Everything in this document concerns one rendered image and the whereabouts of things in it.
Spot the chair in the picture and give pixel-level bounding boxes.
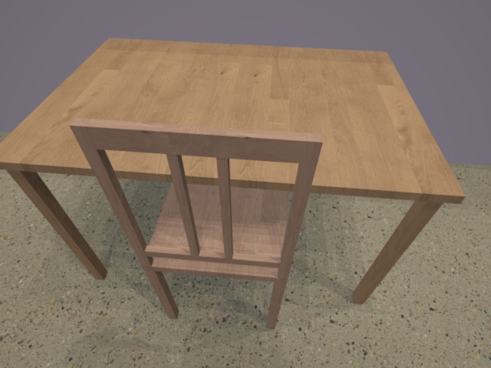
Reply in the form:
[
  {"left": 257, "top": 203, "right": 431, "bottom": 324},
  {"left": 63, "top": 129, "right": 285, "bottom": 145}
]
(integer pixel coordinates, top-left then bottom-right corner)
[{"left": 69, "top": 118, "right": 323, "bottom": 329}]

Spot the table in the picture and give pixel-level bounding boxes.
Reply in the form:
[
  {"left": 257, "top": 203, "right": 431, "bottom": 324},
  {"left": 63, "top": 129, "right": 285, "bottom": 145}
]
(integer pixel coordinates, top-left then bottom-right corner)
[{"left": 0, "top": 38, "right": 466, "bottom": 304}]

